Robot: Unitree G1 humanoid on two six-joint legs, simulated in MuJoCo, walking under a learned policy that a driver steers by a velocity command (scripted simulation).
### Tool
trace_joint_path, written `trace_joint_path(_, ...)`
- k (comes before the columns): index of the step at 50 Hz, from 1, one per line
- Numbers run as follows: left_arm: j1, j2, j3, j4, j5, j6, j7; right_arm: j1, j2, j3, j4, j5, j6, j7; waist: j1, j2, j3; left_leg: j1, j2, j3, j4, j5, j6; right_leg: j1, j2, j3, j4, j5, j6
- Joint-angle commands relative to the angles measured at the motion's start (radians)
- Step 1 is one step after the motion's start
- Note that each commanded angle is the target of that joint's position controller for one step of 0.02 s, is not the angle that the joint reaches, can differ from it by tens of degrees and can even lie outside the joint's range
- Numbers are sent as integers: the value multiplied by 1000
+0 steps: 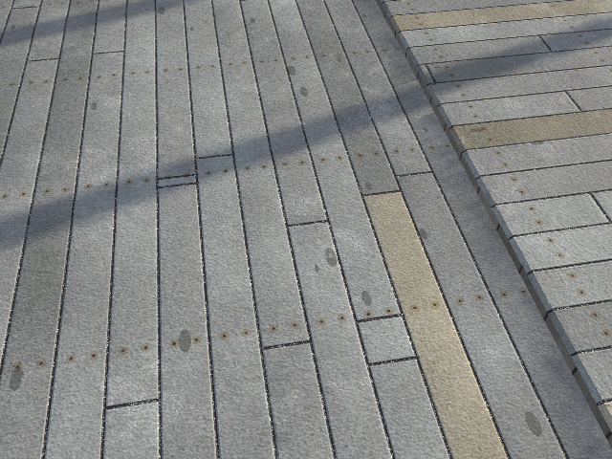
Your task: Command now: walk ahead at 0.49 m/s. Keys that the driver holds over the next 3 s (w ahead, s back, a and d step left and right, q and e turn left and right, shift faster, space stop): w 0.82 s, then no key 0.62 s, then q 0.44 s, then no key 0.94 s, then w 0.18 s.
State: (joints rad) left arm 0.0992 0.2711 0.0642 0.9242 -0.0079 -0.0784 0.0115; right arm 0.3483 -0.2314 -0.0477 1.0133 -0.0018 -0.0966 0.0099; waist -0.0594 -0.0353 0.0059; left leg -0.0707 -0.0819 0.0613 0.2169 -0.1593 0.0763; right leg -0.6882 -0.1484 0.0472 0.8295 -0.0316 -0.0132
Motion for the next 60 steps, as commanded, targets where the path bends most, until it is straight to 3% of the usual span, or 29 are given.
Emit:
trace_joint_path(1,-75,29,-1,-59,-1,-12,-10,-13,-160,-27,-51,9,-11,-16,14,78,64,-87,255,-135,-134,122,127,44,27,-35,-164,151,10)
trace_joint_path(7,-210,43,-11,-122,-13,-24,-44,78,-175,-36,-5,19,18,-21,-13,86,89,120,332,-136,-42,195,113,18,59,-38,-309,55,-21)
trace_joint_path(9,-160,76,0,-119,-15,-29,-51,57,-191,-43,-8,19,29,-23,29,111,54,161,348,-136,31,356,93,109,86,-57,-333,-24,-49)
trace_joint_path(10,-76,103,14,-99,-14,-31,-50,32,-197,-45,-15,19,34,-23,80,125,0,158,329,-114,130,533,77,237,120,-87,-348,-41,-69)
trace_joint_path(11,96,150,41,-44,-12,-31,-45,22,-174,-36,-23,15,40,-23,156,112,-103,99,275,-74,322,617,50,468,140,-100,-350,-24,-100)
trace_joint_path(12,291,228,63,-2,1,-29,-35,35,-139,-18,-50,-3,39,-24,211,8,-261,-115,211,-27,640,362,13,790,-43,109,-317,-15,-168)
trace_joint_path(13,351,280,73,26,0,-21,-41,157,-1,19,-48,-1,15,-10,140,-263,-379,-522,15,-47,974,-325,-52,1109,-250,592,-443,-236,-323)
trace_joint_path(14,330,180,43,16,-5,-23,-42,88,-104,-2,-43,24,-9,-7,176,-164,-346,-634,55,-188,1096,-415,-30,1086,-227,656,-522,-339,-288)
trace_joint_path(15,238,139,30,-3,-5,-28,-38,-8,-159,-18,-76,49,-26,-5,161,-126,-206,-698,107,-173,1111,-330,-10,959,-199,506,-538,-290,-245)
trace_joint_path(16,152,117,21,-25,2,-30,-38,-60,-160,-18,-87,48,-31,-11,129,-42,-129,-663,162,-143,1071,-233,-8,811,-166,390,-565,-176,-226)
trace_joint_path(17,104,90,14,-31,11,-33,-41,-85,-154,-26,-88,32,-27,-17,102,-9,-72,-621,193,-135,1013,-173,-13,687,-135,308,-595,-87,-220)
trace_joint_path(19,88,57,3,-22,20,-37,-46,-48,-113,-27,-81,24,-2,-18,53,-36,-53,-523,227,-140,944,-121,-18,575,-91,217,-650,-28,-212)
trace_joint_path(21,116,83,8,-6,13,-40,-40,-60,-89,-26,-86,21,16,-20,41,-30,-20,-535,238,-126,874,-93,-35,530,-84,160,-690,15,-225)
trace_joint_path(23,150,112,16,7,13,-38,-27,-134,-96,-29,-114,11,22,-23,53,-9,11,-603,244,-121,772,-6,-58,537,-84,128,-715,48,-231)
trace_joint_path(29,242,123,15,40,0,-25,-6,-340,-68,-16,-172,14,11,-6,111,-18,54,-572,192,-64,427,267,-71,565,-29,6,-735,53,-182)
trace_joint_path(34,314,135,24,82,-9,-1,-1,-450,-82,-10,-220,23,1,22,130,-23,87,-606,172,-71,314,198,-40,735,-101,14,-666,94,-172)
trace_joint_path(37,280,157,34,77,-11,13,4,-369,-128,-27,-211,24,-7,31,64,-53,29,-455,126,-38,284,92,1,787,-118,7,-547,344,-143)
trace_joint_path(38,257,152,32,71,-10,19,4,-248,-158,-46,-174,21,-7,28,-3,-52,-43,-287,92,-8,268,94,23,765,-82,-25,-408,490,-122)
trace_joint_path(39,257,122,19,58,-2,22,5,-67,-212,-71,-120,16,-6,20,-71,-22,-163,-13,127,-48,299,116,60,640,-26,-64,-185,441,-91)
trace_joint_path(40,354,30,-9,36,13,10,-2,79,-313,-95,-93,-4,-1,12,-56,178,-325,389,384,-436,291,52,195,271,104,-107,207,53,-27)
trace_joint_path(41,371,-2,-23,50,1,-16,-10,100,-275,-81,-82,9,5,16,-49,312,-413,502,491,-798,108,-97,282,53,215,0,431,-537,-4)
trace_joint_path(42,284,101,3,33,-27,-37,-14,15,-213,-58,-97,14,1,16,-50,231,-272,387,459,-696,88,-59,233,-44,154,68,522,-529,-21)
trace_joint_path(43,213,120,8,14,-37,-45,-12,-80,-174,-46,-123,5,-1,12,-23,170,-163,229,429,-526,92,131,199,-41,106,40,514,-456,-28)
trace_joint_path(44,188,110,11,16,-25,-41,-3,-156,-141,-34,-133,-3,-4,16,17,92,-91,70,386,-389,81,343,177,16,65,16,451,-391,-18)
trace_joint_path(45,195,103,20,23,-11,-26,6,-191,-109,-25,-133,-9,-9,20,53,90,-67,-31,346,-292,70,476,155,88,37,15,385,-364,-13)
trace_joint_path(48,249,35,14,35,0,14,15,-188,-107,-19,-102,-23,-13,18,104,108,-66,-160,310,-173,34,680,165,211,38,-1,273,-303,8)
trace_joint_path(52,147,20,4,2,11,26,16,-203,-143,-21,-83,-17,2,-11,99,114,-81,-170,259,-62,32,726,139,263,51,-26,-38,-96,27)
trace_joint_path(57,38,48,6,-18,6,38,10,-148,-152,-17,-34,-8,28,-18,54,114,-71,-99,279,-89,52,563,128,311,79,-25,-218,-31,20)
trace_joint_path(60,57,62,13,-7,21,35,8,-160,-132,-10,-20,11,42,-22,90,89,-58,-99,252,-108,149,395,79,416,95,-34,-394,52,-18)
